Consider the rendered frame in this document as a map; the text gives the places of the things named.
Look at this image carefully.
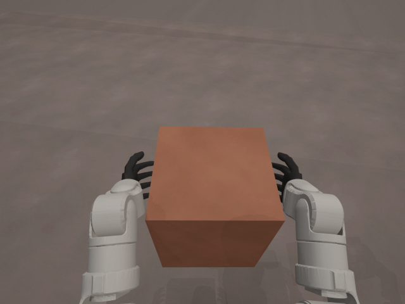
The robot left forearm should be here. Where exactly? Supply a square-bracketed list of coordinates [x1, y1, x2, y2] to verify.
[79, 179, 145, 304]

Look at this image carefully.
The robot right forearm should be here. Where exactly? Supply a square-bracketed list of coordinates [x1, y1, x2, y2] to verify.
[283, 179, 359, 304]

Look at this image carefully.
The carton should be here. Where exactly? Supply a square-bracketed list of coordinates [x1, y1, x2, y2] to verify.
[145, 126, 285, 267]

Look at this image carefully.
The robot left hand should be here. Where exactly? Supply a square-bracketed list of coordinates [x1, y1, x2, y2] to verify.
[121, 151, 154, 199]

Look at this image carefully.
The robot right hand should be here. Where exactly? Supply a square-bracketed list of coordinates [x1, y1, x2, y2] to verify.
[271, 152, 302, 203]

